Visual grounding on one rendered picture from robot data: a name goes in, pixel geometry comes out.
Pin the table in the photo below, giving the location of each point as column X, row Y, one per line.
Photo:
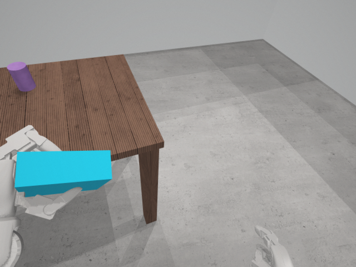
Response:
column 87, row 104

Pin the sponge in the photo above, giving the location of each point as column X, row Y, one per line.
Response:
column 55, row 172

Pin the robot left forearm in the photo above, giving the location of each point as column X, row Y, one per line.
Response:
column 11, row 242

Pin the robot right hand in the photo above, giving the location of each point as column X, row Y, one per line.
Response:
column 277, row 256

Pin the robot left hand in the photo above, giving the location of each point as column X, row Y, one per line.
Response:
column 27, row 140

